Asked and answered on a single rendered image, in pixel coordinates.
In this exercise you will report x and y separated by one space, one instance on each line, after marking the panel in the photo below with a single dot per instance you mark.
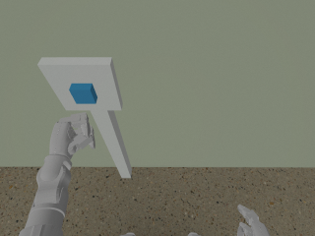
61 72

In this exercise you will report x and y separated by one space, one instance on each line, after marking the button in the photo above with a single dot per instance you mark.
83 93

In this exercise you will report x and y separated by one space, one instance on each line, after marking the robot right hand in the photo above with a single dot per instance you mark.
257 228

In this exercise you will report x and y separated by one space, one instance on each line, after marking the robot left hand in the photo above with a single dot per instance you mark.
66 141

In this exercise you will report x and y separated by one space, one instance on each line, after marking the robot left forearm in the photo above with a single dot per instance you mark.
50 202

